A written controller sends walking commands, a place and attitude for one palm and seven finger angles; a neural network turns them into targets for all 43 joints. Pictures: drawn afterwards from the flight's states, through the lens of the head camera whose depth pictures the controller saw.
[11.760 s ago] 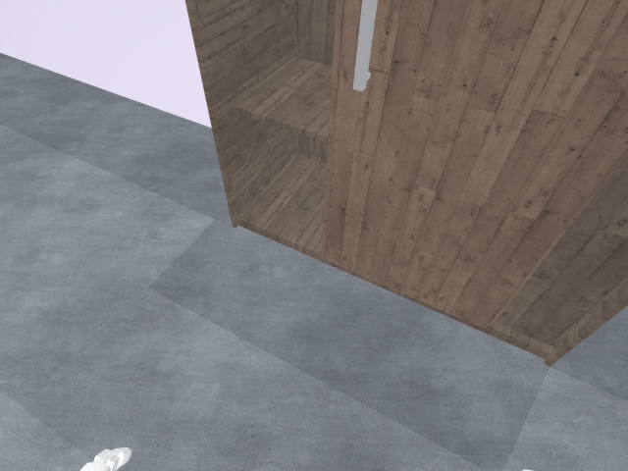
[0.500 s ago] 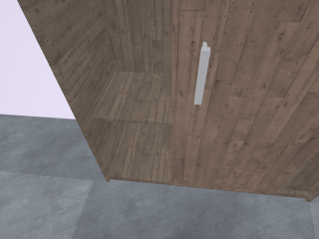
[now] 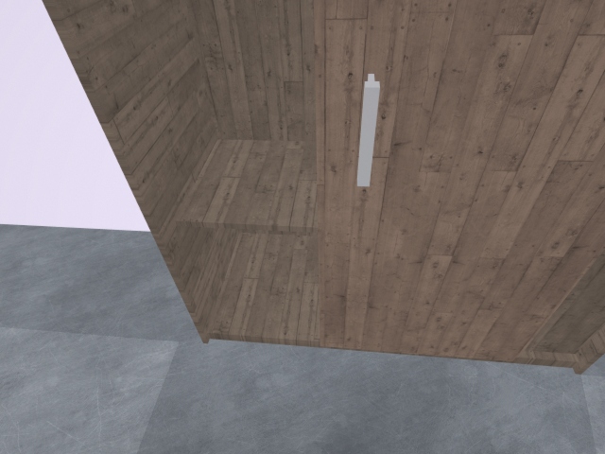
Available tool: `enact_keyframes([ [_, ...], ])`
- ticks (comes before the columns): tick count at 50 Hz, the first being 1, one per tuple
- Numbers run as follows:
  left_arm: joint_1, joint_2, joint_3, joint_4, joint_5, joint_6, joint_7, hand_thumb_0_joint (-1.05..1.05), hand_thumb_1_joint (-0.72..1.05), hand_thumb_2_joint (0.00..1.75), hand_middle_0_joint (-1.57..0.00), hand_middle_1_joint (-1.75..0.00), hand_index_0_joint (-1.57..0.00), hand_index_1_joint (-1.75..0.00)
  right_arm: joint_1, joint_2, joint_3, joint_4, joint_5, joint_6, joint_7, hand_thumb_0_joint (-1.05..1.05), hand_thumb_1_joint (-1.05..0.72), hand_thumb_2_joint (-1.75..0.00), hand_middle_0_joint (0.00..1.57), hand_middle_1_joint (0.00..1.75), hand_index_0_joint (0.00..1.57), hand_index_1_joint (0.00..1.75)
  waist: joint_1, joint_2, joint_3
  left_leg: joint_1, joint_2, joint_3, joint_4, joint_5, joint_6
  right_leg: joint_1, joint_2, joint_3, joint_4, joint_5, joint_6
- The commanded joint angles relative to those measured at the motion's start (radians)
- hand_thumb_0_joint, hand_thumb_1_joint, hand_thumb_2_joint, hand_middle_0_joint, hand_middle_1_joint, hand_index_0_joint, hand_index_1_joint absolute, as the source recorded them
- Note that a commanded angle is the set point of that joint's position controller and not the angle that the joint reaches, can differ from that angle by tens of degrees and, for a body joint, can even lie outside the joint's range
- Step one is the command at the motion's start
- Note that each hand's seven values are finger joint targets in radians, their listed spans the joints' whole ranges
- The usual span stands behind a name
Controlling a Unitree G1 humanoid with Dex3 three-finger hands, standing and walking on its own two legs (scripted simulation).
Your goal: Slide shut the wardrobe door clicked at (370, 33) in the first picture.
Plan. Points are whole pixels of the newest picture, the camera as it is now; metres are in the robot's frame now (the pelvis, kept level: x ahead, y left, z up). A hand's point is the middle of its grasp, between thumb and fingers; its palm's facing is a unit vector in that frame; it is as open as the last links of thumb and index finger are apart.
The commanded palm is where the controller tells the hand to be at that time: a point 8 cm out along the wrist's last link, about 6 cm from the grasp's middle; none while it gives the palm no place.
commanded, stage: look again from close up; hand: right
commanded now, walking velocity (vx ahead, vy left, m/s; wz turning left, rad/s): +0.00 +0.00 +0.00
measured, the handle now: (367, 132) +0.61 -0.08 +0.14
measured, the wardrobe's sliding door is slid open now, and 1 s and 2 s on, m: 0.41 0.41 0.41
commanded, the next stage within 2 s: none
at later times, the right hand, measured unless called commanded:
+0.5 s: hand out of the picture -0.04 -0.21 -0.17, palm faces -0.07 +0.98 -0.16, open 7.4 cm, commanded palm none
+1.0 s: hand out of the picture -0.18 -0.23 -0.17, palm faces -0.01 +0.99 -0.14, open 7.4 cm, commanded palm none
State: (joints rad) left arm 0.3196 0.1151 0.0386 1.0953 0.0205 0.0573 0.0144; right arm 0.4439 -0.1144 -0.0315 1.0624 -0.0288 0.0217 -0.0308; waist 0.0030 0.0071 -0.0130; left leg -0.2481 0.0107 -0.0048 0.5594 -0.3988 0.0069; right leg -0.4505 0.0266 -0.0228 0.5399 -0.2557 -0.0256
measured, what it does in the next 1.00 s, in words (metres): walks backwards: right foot, then left foot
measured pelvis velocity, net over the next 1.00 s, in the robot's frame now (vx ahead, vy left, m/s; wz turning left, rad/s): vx -0.13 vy -0.08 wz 0.10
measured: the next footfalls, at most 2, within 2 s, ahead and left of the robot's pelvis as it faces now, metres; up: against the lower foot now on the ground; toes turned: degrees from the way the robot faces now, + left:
right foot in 0.12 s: +0.10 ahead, -0.08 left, +0.00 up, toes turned +4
left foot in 0.46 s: -0.08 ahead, +0.07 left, +0.00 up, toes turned +8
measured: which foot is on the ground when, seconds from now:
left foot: down 0.00-0.12, up 0.14-0.44, down 0.46-1.00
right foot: down 0.00-0.00, up 0.02-0.10, down 0.12-0.48, up 0.50-0.62, down 0.64-1.00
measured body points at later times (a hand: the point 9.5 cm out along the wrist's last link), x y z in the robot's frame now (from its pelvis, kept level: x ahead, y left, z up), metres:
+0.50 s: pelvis -0.07 -0.05 +0.01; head -0.09 -0.06 +0.46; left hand -0.14 +0.15 -0.15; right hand -0.04 -0.27 -0.15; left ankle -0.12 +0.06 -0.73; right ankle +0.05 -0.08 -0.72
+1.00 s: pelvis -0.13 -0.08 +0.01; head -0.13 -0.08 +0.46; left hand -0.15 +0.14 -0.15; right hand -0.18 -0.28 -0.15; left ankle -0.12 +0.06 -0.73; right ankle -0.03 -0.13 -0.73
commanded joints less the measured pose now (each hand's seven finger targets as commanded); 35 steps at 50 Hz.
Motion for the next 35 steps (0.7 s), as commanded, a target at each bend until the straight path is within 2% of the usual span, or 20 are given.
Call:
enact_keyframes([
  [1, 0.167, 0.051, 0.044, -0.034, 0.005, 0.015, 0.003, 0.00, 0.90, 0.90, -0.20, -0.30, -0.20, -0.30, -0.111, -0.149, -0.040, -0.081, -0.012, 0.005, -0.028, 0.00, -0.90, -0.90, 0.20, 0.30, 0.20, 0.30, 0.107, 0.279, 0.107, -0.625, 0.253, -0.224, -0.432, -0.361, 0.114, 0.353, 0.026, -0.021, 0.574, -0.076, 0.042],
  [2, 0.271, 0.058, 0.047, -0.018, -0.001, 0.009, 0.005, 0.00, 0.90, 0.90, -0.20, -0.30, -0.20, -0.30, -0.266, -0.160, -0.040, -0.135, -0.014, -0.006, -0.038, 0.00, -0.90, -0.90, 0.20, 0.30, 0.20, 0.30, 0.179, 0.283, 0.080, -0.704, 0.268, -0.206, -0.391, -0.255, 0.100, 0.429, -0.024, 0.065, 0.657, -0.077, 0.021],
  [3, 0.346, 0.043, 0.038, -0.004, -0.007, -0.011, 0.003, 0.00, 0.90, 0.90, -0.20, -0.30, -0.20, -0.30, -0.357, -0.164, -0.043, -0.167, -0.012, -0.017, -0.039, 0.00, -0.90, -0.90, 0.20, 0.30, 0.20, 0.30, 0.211, 0.210, 0.111, -0.653, 0.222, -0.151, -0.293, -0.151, 0.074, 0.424, -0.063, 0.088, 0.504, -0.096, 0.006],
  [4, 0.335, 0.034, 0.018, -0.010, -0.010, -0.047, -0.005, 0.00, 0.90, 0.90, -0.20, -0.30, -0.20, -0.30, -0.299, -0.125, -0.030, -0.155, -0.004, -0.020, -0.034, 0.00, -0.90, -0.90, 0.20, 0.30, 0.20, 0.30, 0.161, 0.019, 0.198, -0.515, 0.142, -0.111, -0.045, -0.105, 0.044, 0.289, -0.104, 0.121, 0.064, -0.152, 0.000],
  [5, 0.284, 0.078, 0.014, -0.016, 0.001, -0.071, 0.000, 0.00, 0.90, 0.90, -0.20, -0.30, -0.20, -0.30, -0.129, -0.052, -0.015, -0.126, 0.013, -0.008, -0.032, 0.00, -0.90, -0.90, 0.20, 0.30, 0.20, 0.30, 0.061, -0.377, 0.230, -0.397, 0.001, -0.005, 0.274, -0.114, 0.016, 0.117, -0.193, 0.337, -0.283, -0.251, 0.037],
  [6, 0.215, 0.100, 0.007, -0.042, 0.004, -0.079, 0.018, 0.00, 0.90, 0.90, -0.20, -0.30, -0.20, -0.30, -0.047, -0.048, -0.019, -0.095, 0.013, -0.001, -0.034, 0.00, -0.90, -0.90, 0.20, 0.30, 0.20, 0.30, 0.013, -0.425, 0.282, -0.325, -0.032, -0.050, 0.433, -0.068, 0.016, -0.070, -0.269, 0.494, -0.413, -0.243, 0.047],
  [7, 0.126, 0.103, -0.004, -0.075, 0.002, -0.080, 0.028, 0.00, 0.90, 0.90, -0.20, -0.30, -0.20, -0.30, 0.007, -0.052, -0.022, -0.084, 0.003, -0.001, -0.023, 0.00, -0.90, -0.90, 0.20, 0.30, 0.20, 0.30, -0.040, -0.314, 0.296, -0.245, 0.017, -0.098, 0.506, 0.019, 0.023, -0.178, -0.294, 0.463, -0.438, -0.302, -0.013],
  [8, 0.006, 0.123, -0.003, -0.120, 0.007, -0.074, 0.033, 0.00, 0.90, 0.90, -0.20, -0.30, -0.20, -0.30, 0.052, -0.039, -0.030, -0.077, 0.010, -0.005, -0.010, 0.00, -0.90, -0.90, 0.20, 0.30, 0.20, 0.30, -0.083, -0.190, 0.163, -0.152, 0.031, -0.067, 0.529, 0.027, 0.014, -0.210, -0.286, 0.442, -0.415, -0.383, -0.110],
  [9, -0.005, 0.098, -0.012, -0.109, 0.009, -0.085, 0.029, 0.00, 0.90, 0.90, -0.20, -0.30, -0.20, -0.30, 0.014, -0.050, -0.026, -0.045, -0.002, 0.003, -0.012, 0.00, -0.90, -0.90, 0.20, 0.30, 0.20, 0.30, -0.068, -0.191, 0.114, -0.169, 0.015, -0.065, 0.558, 0.039, 0.011, -0.153, -0.258, 0.469, -0.420, -0.401, -0.106],
  [12, 0.018, 0.102, -0.010, -0.092, 0.001, -0.095, 0.033, 0.00, 0.90, 0.90, -0.20, -0.30, -0.20, -0.30, -0.014, -0.064, -0.022, -0.041, 0.000, 0.003, -0.002, 0.00, -0.90, -0.90, 0.20, 0.30, 0.20, 0.30, -0.052, -0.046, 0.071, -0.191, 0.027, -0.062, 0.503, 0.083, 0.007, -0.029, -0.242, 0.379, -0.405, -0.313, -0.098],
  [14, 0.044, 0.106, -0.006, -0.070, 0.002, -0.089, 0.031, 0.00, 0.90, 0.90, -0.20, -0.30, -0.20, -0.30, -0.021, -0.061, -0.017, -0.041, 0.003, 0.003, 0.002, 0.00, -0.90, -0.90, 0.20, 0.30, 0.20, 0.30, -0.032, -0.052, 0.042, -0.154, 0.023, -0.019, 0.374, 0.025, 0.007, 0.063, -0.234, 0.333, -0.404, -0.291, -0.105],
  [18, 0.111, 0.110, 0.004, -0.038, 0.008, -0.067, 0.026, 0.00, 0.90, 0.90, -0.20, -0.30, -0.20, -0.30, 0.008, -0.061, -0.015, -0.034, 0.007, 0.008, 0.003, 0.00, -0.90, -0.90, 0.20, 0.30, 0.20, 0.30, -0.008, -0.099, 0.035, -0.011, -0.026, 0.065, 0.028, -0.109, 0.030, 0.153, -0.210, 0.288, -0.457, -0.277, -0.072],
  [21, 0.105, 0.123, 0.018, -0.021, 0.004, -0.043, 0.013, 0.00, 0.90, 0.90, -0.20, -0.30, -0.20, -0.30, 0.149, -0.073, -0.024, 0.014, 0.012, 0.019, -0.003, 0.00, -0.90, -0.90, 0.20, 0.30, 0.20, 0.30, -0.045, -0.052, 0.077, 0.206, -0.053, 0.088, -0.232, 0.001, 0.068, 0.044, -0.127, 0.167, -0.464, -0.268, 0.080],
  [23, 0.097, 0.058, 0.007, -0.027, -0.006, -0.031, 0.009, 0.00, 0.90, 0.90, -0.20, -0.30, -0.20, -0.30, 0.145, -0.125, -0.029, 0.010, 0.005, 0.010, -0.018, 0.00, -0.90, -0.90, 0.20, 0.30, 0.20, 0.30, -0.028, 0.121, 0.087, 0.109, 0.131, -0.104, -0.367, -0.143, 0.134, 0.051, -0.010, 0.008, -0.200, -0.127, 0.122],
  [24, 0.102, 0.029, 0.006, -0.022, -0.001, -0.024, 0.010, 0.00, 0.90, 0.90, -0.20, -0.30, -0.20, -0.30, 0.052, -0.158, -0.037, -0.017, 0.000, 0.008, -0.021, 0.00, -0.90, -0.90, 0.20, 0.30, 0.20, 0.30, 0.004, 0.238, 0.114, -0.118, 0.257, -0.191, -0.475, -0.253, 0.184, 0.172, 0.021, -0.024, 0.065, -0.052, 0.085],
  [25, 0.112, 0.044, 0.012, -0.020, 0.004, -0.022, 0.004, 0.00, 0.90, 0.90, -0.20, -0.30, -0.20, -0.30, -0.115, -0.132, -0.024, -0.066, 0.004, -0.010, -0.026, 0.00, -0.90, -0.90, 0.20, 0.30, 0.20, 0.30, 0.051, 0.229, 0.172, -0.269, 0.276, -0.190, -0.491, -0.256, 0.186, 0.189, -0.023, 0.020, 0.210, -0.045, 0.052],
  [27, 0.139, 0.022, -0.001, -0.020, -0.004, -0.030, -0.005, 0.00, 0.90, 0.90, -0.20, -0.30, -0.20, -0.30, -0.193, -0.102, -0.008, -0.094, 0.013, -0.038, -0.028, 0.00, -0.90, -0.90, 0.20, 0.30, 0.20, 0.30, 0.075, 0.143, 0.167, -0.248, 0.213, -0.120, -0.435, -0.096, 0.138, 0.188, -0.046, 0.036, 0.230, -0.005, 0.018],
  [30, 0.142, 0.024, -0.016, -0.016, -0.008, -0.054, 0.003, 0.00, 0.90, 0.90, -0.20, -0.30, -0.20, -0.30, -0.064, -0.096, 0.005, -0.038, 0.013, -0.044, -0.011, 0.00, -0.90, -0.90, 0.20, 0.30, 0.20, 0.30, 0.037, 0.009, 0.156, -0.156, 0.146, -0.085, -0.268, -0.012, 0.093, 0.245, -0.056, 0.031, -0.086, 0.046, 0.007],
  [32, 0.125, 0.076, -0.014, -0.017, -0.004, -0.068, 0.019, 0.00, 0.90, 0.90, -0.20, -0.30, -0.20, -0.30, 0.011, -0.064, 0.008, -0.018, 0.016, -0.032, -0.005, 0.00, -0.90, -0.90, 0.20, 0.30, 0.20, 0.30, -0.012, -0.131, 0.161, -0.086, 0.055, -0.028, -0.171, 0.034, 0.043, 0.176, -0.149, 0.171, -0.212, -0.027, -0.026],
  [35, 0.088, 0.105, -0.015, -0.019, -0.006, -0.073, 0.025, 0.00, 0.90, 0.90, -0.20, -0.30, -0.20, -0.30, 0.049, -0.055, 0.009, 0.025, 0.012, -0.019, 0.004, 0.00, -0.90, -0.90, 0.20, 0.30, 0.20, 0.30, -0.031, -0.157, 0.126, 0.027, 0.028, 0.027, -0.090, 0.084, 0.024, 0.083, -0.182, 0.276, -0.386, -0.272, -0.045],
])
